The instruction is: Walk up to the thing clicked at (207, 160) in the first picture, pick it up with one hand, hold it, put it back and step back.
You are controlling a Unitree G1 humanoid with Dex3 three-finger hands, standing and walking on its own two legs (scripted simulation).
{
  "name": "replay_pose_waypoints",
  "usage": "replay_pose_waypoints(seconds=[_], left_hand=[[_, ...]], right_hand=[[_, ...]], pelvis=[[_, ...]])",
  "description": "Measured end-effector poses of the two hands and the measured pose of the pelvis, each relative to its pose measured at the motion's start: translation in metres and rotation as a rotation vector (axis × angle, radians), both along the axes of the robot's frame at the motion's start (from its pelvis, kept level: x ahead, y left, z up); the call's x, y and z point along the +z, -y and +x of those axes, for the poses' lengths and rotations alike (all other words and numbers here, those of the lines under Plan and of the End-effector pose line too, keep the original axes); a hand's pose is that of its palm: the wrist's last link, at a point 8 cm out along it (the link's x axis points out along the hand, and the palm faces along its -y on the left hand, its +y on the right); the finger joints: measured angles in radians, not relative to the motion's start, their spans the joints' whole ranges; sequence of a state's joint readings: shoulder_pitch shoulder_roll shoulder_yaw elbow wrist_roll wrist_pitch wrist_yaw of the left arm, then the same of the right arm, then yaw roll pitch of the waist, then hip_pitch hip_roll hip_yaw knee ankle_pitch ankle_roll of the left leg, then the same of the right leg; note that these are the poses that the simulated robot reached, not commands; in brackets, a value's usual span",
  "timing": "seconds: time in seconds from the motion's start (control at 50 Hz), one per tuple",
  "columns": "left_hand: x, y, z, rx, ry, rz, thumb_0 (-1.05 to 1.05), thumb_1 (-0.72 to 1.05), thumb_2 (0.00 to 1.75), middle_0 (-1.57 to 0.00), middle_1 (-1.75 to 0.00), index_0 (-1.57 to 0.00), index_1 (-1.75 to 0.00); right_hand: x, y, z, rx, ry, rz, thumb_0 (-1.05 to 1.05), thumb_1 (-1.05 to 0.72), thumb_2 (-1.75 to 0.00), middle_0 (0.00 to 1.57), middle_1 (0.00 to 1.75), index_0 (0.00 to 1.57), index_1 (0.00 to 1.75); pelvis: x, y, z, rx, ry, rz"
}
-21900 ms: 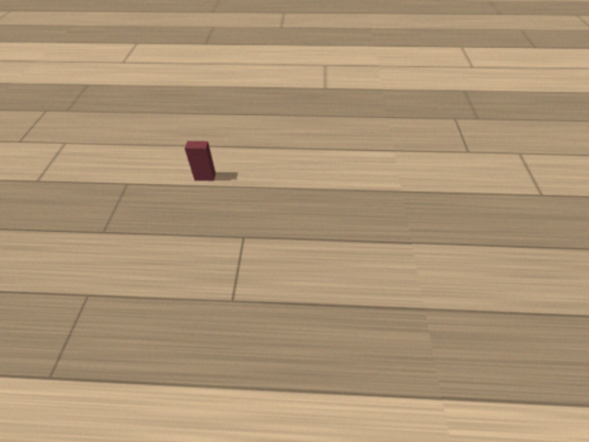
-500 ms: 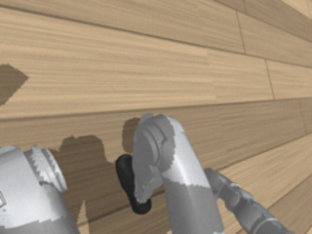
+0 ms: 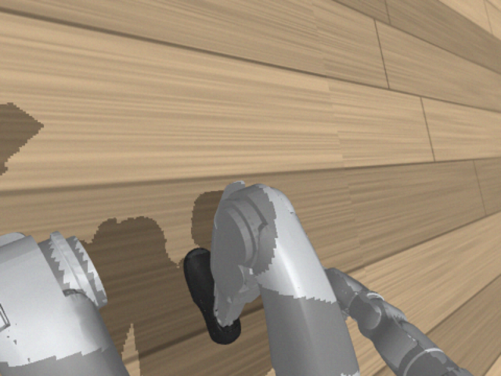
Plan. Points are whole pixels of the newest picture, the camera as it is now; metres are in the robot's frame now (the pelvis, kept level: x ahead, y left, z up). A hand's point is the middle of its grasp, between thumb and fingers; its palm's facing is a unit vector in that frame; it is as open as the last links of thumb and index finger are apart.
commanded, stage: open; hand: left
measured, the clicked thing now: out of the picture +0.47 +0.32 -0.19
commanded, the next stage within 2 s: withdraw in 0.18 s
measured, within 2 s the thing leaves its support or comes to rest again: neither
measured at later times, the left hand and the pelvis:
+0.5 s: hand out of the picture +0.44 +0.38 -0.15, palm faces +0.58 -0.81 +0.00, open 17.3 cm; pelvis +0.00 +0.00 +0.00, yaw +0 degrees
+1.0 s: hand out of the picture +0.35 +0.46 -0.04, palm faces +0.53 -0.78 -0.33, open 17.3 cm; pelvis +0.00 -0.01 +0.04, yaw +6 degrees
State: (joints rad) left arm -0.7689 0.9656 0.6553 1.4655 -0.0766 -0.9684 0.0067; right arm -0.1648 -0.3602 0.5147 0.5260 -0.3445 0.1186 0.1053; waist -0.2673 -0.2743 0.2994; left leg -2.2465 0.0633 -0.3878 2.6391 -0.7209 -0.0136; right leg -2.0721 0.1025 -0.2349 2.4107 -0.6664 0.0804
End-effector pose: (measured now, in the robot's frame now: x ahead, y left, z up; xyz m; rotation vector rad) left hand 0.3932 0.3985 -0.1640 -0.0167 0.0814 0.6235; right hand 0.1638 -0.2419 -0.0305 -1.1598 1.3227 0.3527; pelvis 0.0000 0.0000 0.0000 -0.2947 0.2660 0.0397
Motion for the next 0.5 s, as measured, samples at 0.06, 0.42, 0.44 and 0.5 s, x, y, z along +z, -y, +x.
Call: replay_pose_waypoints(seconds=[0.06, 0.42, 0.44, 0.5], left_hand=[[0.001, 0.0, 0.0, -0.001, 0.001, 0.001, -0.01, -0.49, 0.38, -0.71, -0.61, -0.72, -0.58], [0.004, -0.002, 0.001, -0.002, 0.016, 0.009, -0.02, -0.6, 0.05, -0.2, -0.13, -0.21, -0.11], [0.005, -0.003, 0.002, -0.003, 0.023, 0.013, -0.02, -0.6, 0.05, -0.18, -0.12, -0.2, -0.11], [0.013, -0.011, 0.003, -0.002, 0.049, 0.031, -0.02, -0.61, 0.05, -0.14, -0.11, -0.16, -0.09]], right_hand=[[0.0, 0.0, -0.001, -0.001, 0.001, 0.0, -0.01, -0.92, -0.89, 0.2, 0.3, 0.21, 0.3], [0.002, 0.001, -0.004, -0.002, 0.002, -0.004, -0.01, -0.92, -0.9, 0.2, 0.3, 0.21, 0.3], [0.002, 0.001, -0.004, -0.004, 0.003, -0.005, -0.01, -0.92, -0.9, 0.2, 0.3, 0.21, 0.3], [0.003, 0.001, -0.004, -0.016, 0.01, -0.007, -0.01, -0.92, -0.9, 0.2, 0.3, 0.21, 0.3]], pelvis=[[0.0, 0.0, 0.0, 0.0, 0.002, -0.001], [0.0, 0.0, -0.002, -0.001, 0.006, -0.001], [0.0, 0.0, -0.002, -0.001, 0.006, -0.001], [0.0, 0.0, -0.001, 0.0, 0.002, -0.002]])
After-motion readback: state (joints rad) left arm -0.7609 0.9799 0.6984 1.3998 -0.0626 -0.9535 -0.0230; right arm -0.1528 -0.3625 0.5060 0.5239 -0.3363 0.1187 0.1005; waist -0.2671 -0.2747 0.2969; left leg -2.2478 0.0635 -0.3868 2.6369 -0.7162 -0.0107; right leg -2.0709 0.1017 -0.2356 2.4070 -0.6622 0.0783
